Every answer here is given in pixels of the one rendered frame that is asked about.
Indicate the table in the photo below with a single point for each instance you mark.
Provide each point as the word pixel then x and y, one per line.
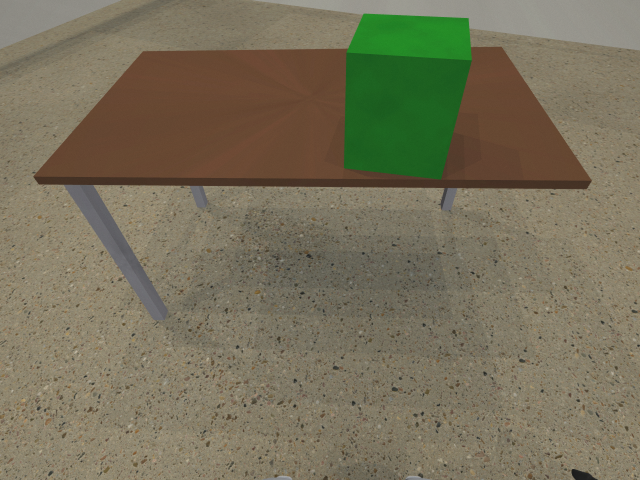
pixel 277 118

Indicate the carton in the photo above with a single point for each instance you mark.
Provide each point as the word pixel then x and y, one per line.
pixel 405 79

